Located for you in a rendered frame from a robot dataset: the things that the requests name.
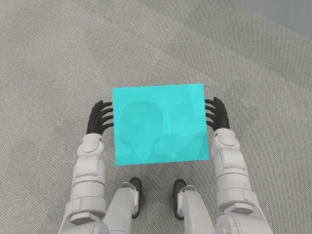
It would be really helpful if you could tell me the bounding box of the left robot foot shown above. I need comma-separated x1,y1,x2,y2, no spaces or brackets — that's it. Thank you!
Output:
129,177,142,219

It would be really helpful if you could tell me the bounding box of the right robot hand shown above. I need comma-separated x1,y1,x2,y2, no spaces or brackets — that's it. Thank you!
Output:
204,97,230,132

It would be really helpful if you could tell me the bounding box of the right robot upper arm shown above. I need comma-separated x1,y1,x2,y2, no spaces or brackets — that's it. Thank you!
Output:
214,212,272,234

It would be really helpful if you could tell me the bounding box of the left robot upper arm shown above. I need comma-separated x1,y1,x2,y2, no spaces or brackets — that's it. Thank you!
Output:
60,220,110,234

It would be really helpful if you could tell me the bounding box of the left robot thigh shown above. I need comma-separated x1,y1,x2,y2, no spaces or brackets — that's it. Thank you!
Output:
102,187,139,234

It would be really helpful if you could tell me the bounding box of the left robot hand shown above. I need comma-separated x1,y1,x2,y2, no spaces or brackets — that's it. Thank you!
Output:
86,100,114,136

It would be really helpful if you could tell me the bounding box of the carton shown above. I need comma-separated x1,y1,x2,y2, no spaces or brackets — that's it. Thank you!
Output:
112,83,210,166

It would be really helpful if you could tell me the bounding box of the left robot forearm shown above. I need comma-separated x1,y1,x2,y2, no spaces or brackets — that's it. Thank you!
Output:
58,133,107,234

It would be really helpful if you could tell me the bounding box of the right robot forearm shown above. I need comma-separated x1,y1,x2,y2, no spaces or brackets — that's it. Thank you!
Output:
211,128,273,234

